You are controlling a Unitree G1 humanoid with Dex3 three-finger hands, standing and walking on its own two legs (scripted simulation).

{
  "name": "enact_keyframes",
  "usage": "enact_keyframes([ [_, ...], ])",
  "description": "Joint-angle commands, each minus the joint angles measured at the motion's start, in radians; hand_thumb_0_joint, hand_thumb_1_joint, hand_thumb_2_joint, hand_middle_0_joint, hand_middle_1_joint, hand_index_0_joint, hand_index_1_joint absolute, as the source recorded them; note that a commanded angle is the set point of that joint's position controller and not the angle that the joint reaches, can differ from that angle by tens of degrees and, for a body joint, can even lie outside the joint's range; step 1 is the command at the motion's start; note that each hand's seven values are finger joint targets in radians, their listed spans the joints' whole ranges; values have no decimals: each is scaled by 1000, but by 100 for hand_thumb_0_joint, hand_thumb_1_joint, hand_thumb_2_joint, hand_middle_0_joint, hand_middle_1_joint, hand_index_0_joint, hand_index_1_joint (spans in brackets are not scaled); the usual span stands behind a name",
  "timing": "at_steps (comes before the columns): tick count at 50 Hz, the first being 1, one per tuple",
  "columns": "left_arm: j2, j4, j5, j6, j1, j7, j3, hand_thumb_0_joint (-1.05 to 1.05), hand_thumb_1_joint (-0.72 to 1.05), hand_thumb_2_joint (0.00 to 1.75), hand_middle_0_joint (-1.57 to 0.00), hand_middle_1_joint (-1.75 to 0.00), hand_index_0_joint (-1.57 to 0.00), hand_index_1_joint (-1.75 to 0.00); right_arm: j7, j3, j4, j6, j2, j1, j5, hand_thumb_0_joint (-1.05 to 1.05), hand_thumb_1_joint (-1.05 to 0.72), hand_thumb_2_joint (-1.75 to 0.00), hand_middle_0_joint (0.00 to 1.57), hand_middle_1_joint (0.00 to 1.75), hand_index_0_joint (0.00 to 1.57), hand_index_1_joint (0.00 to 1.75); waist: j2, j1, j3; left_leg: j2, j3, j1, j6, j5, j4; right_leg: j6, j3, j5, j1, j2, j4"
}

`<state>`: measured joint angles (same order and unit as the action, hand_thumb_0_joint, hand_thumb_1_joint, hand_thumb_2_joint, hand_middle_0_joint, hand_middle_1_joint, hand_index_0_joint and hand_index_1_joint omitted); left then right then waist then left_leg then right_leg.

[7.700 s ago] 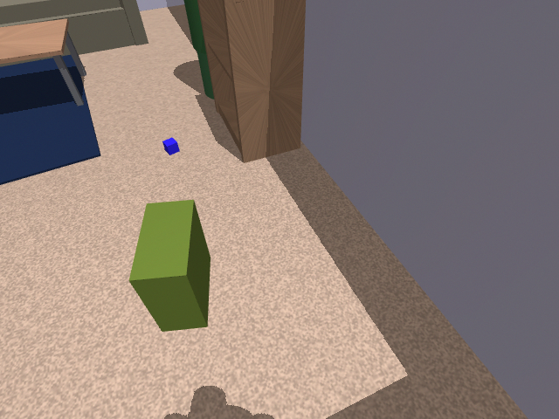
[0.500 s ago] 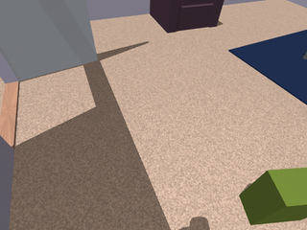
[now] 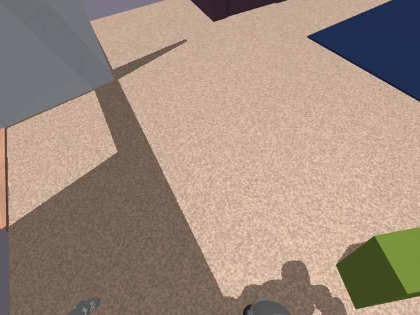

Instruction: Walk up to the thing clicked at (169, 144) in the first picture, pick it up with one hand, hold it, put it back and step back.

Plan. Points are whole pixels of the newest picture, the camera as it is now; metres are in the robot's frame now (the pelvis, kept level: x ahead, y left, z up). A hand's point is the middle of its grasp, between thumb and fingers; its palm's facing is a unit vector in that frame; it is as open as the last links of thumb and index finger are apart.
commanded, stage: walk up
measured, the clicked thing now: out of the picture +0.65 -1.60 -0.72
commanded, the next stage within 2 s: stand in 1.52 s
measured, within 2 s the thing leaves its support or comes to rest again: neither
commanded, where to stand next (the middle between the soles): +0.05 +0.00 m, yaw +0 degrees
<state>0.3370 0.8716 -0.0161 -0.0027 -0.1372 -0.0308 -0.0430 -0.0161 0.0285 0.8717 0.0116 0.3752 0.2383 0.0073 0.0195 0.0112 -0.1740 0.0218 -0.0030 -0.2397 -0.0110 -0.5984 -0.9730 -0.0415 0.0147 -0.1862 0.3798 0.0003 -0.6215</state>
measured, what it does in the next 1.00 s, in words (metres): steps on the spot: left foot, then right foot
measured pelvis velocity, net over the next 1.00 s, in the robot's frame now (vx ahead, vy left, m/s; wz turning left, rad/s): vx -0.01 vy -0.01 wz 0.00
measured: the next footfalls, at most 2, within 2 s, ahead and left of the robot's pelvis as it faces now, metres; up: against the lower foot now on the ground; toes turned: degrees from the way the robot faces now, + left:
left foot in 0.22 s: +0.07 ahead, +0.13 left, +0.00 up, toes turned +1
right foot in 0.54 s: +0.01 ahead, -0.14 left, +0.00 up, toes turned +3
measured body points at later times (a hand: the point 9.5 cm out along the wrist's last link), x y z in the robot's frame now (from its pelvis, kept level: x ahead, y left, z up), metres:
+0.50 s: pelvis +0.00 -0.01 +0.00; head +0.05 +0.01 +0.45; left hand +0.08 +0.32 -0.13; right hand +0.08 -0.33 -0.10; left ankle +0.03 +0.12 -0.72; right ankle -0.03 -0.14 -0.70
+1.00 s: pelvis -0.01 -0.01 +0.02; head -0.01 -0.01 +0.47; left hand +0.09 +0.30 -0.10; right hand +0.09 -0.30 -0.11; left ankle +0.03 +0.13 -0.72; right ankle -0.03 -0.15 -0.72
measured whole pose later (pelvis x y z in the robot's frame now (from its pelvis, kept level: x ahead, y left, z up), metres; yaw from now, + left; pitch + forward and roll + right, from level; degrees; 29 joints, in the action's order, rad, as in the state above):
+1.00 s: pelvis -0.01 -0.01 +0.02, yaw +0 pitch -3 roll +0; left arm 0.36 1.06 -0.01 -0.03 -0.12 0.00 -0.01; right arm 0.03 0.01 1.06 0.00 0.35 0.10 -0.01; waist 0.01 0.00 -0.06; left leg 0.02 0.01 -0.19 0.02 -0.19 -0.44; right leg 0.02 -0.05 -0.29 0.10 0.02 -0.45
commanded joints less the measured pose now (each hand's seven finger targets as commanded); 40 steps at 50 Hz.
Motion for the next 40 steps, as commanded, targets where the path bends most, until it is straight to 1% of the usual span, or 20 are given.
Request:
enact_keyframes([
  [1, 262, -67, -3, -8, -26, 35, -68, 0, 90, 90, -20, -30, -20, -30, -16, 48, -2, 4, 197, 140, -1, 0, -90, -90, 20, 30, 20, 30, -178, -16, 216, 10, -45, -108, -5, 11, -42, -181, -272, 74, -170, 238, 247],
  [7, 269, -68, 1, -4, 3, 43, -64, 0, 90, 90, -20, -30, -20, -30, -19, 41, 25, 0, 179, 91, -15, 0, -90, -90, 20, 30, 20, 30, -181, -28, 228, 1, -18, -82, 10, 114, 220, -187, -236, 319, -191, 259, 184],
  [10, 279, -77, 18, 14, 62, 39, -64, 0, 90, 90, -20, -30, -20, -30, -19, 56, 46, 0, 191, 123, -28, 0, -90, -90, 20, 30, 20, 30, -155, 14, 219, -29, 23, 19, -6, 279, 321, -160, -223, 241, -58, 267, 132],
  [12, 255, -78, 23, 21, 75, 36, -54, 0, 90, 90, -20, -30, -20, -30, -16, 68, 39, 3, 220, 108, -39, 0, -90, -90, 20, 30, 20, 30, -83, 18, 199, 11, -40, 41, -32, 355, 392, -108, -202, 129, 22, 240, 100],
  [13, 244, -74, 26, 26, 65, 34, -50, 0, 90, 90, -20, -30, -20, -30, -13, 77, 18, 5, 261, 62, -43, 0, -90, -90, 20, 30, 20, 30, 28, 2, 172, 104, -200, -31, -76, 336, 516, -64, -159, -4, 28, 160, 24],
  [14, 238, -66, 26, 30, 69, 33, -52, 0, 90, 90, -20, -30, -20, -30, -7, 86, -1, 6, 312, 2, -36, 0, -90, -90, 20, 30, 20, 30, 130, -9, 122, 236, -380, -128, -170, 289, 629, -9, -59, -261, 36, 20, -110],
  [15, 252, -49, 19, 39, 59, 36, -62, 0, 90, 90, -20, -30, -20, -30, -4, 96, -19, 11, 345, -53, -40, 0, -90, -90, 20, 30, 20, 30, 213, -5, 106, 340, -474, -205, -262, 317, 682, 4, -38, -362, -22, -38, -327],
  [16, 262, -37, 18, 41, 34, 36, -69, 0, 90, 90, -20, -30, -20, -30, -6, 95, -27, 16, 335, -67, -47, 0, -90, -90, 20, 30, 20, 30, 192, -15, 86, 370, -500, -225, -304, 374, 680, 11, -96, -397, -18, -29, -442],
  [19, 234, -13, 24, 38, -9, 29, -68, 0, 90, 90, -20, -30, -20, -30, -19, 76, -48, 24, 269, -82, -44, 0, -90, -90, 20, 30, 20, 30, 113, -36, 132, 242, -271, -100, -223, 649, 563, 1, -137, -349, 38, -53, -477],
  [21, 221, -7, 27, 29, -5, 25, -59, 0, 90, 90, -20, -30, -20, -30, -14, 67, -36, 27, 246, -63, -41, 0, -90, -90, 20, 30, 20, 30, 105, -25, 200, 183, -195, 35, -174, 624, 518, 8, -121, -324, 32, -48, -330],
  [24, 196, 5, 26, -4, -2, 30, -40, 0, 90, 90, -20, -30, -20, -30, -4, 67, -34, 15, 252, -50, -47, 0, -90, -90, 20, 30, 20, 30, 194, -3, 264, 177, -165, 166, -176, 680, 436, 39, -22, -336, -43, -15, -8],
  [26, 194, 61, 19, -28, -92, 48, -38, 0, 90, 90, -20, -30, -20, -30, 4, 62, -35, -9, 248, -79, -36, 0, -90, -90, 20, 30, 20, 30, 166, -45, 287, 144, -94, 156, -134, 773, 297, 33, -5, -64, -198, -6, 326],
  [28, 303, 61, -11, -52, -67, 62, -54, 0, 90, 90, -20, -30, -20, -30, 8, 36, -51, -12, 175, -71, -11, 0, -90, -90, 20, 30, 20, 30, -31, -24, 271, 58, -68, -124, -39, 520, 229, -27, -291, 250, -389, 146, 249],
  [29, 340, 58, -9, -53, -34, 62, -57, 0, 90, 90, -20, -30, -20, -30, 8, 29, -52, -14, 166, -89, -13, 0, -90, -90, 20, 30, 20, 30, -82, -20, 238, 16, -26, -216, -14, 203, 274, -122, -421, 265, -377, 288, 227],
  [30, 383, 44, -6, -53, 3, 59, -59, 0, 90, 90, -20, -30, -20, -30, -1, 44, -28, -17, 197, -90, -18, 0, -90, -90, 20, 30, 20, 30, -145, -19, 215, 42, -51, -101, -10, 95, 236, -191, -457, 297, -222, 346, 201],
  [32, 307, 44, 6, -52, 38, 50, -38, 0, 90, 90, -20, -30, -20, -30, 10, 52, 0, -6, 205, -106, -13, 0, -90, -90, 20, 30, 20, 30, -118, 15, 139, 34, -51, -23, -20, 187, 358, -116, -273, 269, -154, 239, 184],
  [35, 263, 52, 16, -55, 32, 51, -27, 0, 90, 90, -20, -30, -20, -30, 17, 53, 28, 10, 203, -95, -14, 0, -90, -90, 20, 30, 20, 30, -133, 13, 198, 67, -78, 157, -58, 697, 478, 0, -143, 330, -127, 120, 111],
  [37, 257, 73, 21, -50, -19, 49, -22, 0, 90, 90, -20, -30, -20, -30, 18, 51, 27, 13, 212, -136, -15, 0, -90, -90, 20, 30, 20, 30, -118, -19, 227, 97, -97, 186, -82, 659, 456, 12, -136, 147, -111, 95, 170],
  [39, 269, 83, 12, -50, 27, 50, -22, 0, 90, 90, -20, -30, -20, -30, 25, 47, 45, 3, 196, -163, -12, 0, -90, -90, 20, 30, 20, 30, -122, -4, 165, 60, -58, 139, -45, 509, 474, 2, -179, 5, -104, 129, 263],
  [40, 265, 89, 10, -51, 50, 50, -22, 0, 90, 90, -20, -30, -20, -30, 26, 43, 58, 2, 190, -159, -12, 0, -90, -90, 20, 30, 20, 30, -108, 3, 160, 57, -51, 134, -34, 505, 495, -2, -183, 37, -126, 136, 259],
])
